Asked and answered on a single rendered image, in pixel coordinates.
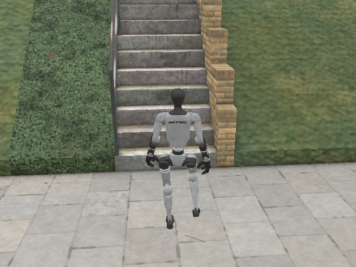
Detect robot right hand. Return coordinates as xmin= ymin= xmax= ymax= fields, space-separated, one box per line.
xmin=197 ymin=160 xmax=211 ymax=175

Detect robot left upper arm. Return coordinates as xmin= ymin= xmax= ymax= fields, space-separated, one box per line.
xmin=152 ymin=112 xmax=166 ymax=143

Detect robot left shin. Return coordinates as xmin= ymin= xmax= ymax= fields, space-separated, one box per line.
xmin=163 ymin=186 xmax=172 ymax=221

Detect left robot forearm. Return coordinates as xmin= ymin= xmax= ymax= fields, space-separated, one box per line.
xmin=147 ymin=134 xmax=157 ymax=157

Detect robot right upper arm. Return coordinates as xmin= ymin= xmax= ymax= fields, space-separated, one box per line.
xmin=190 ymin=112 xmax=204 ymax=144

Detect right robot thigh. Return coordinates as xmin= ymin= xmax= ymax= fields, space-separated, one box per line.
xmin=185 ymin=154 xmax=197 ymax=182

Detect robot left hand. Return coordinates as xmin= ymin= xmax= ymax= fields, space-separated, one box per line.
xmin=146 ymin=155 xmax=159 ymax=167

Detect right robot forearm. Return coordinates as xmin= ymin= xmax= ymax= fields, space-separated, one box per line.
xmin=199 ymin=136 xmax=210 ymax=162

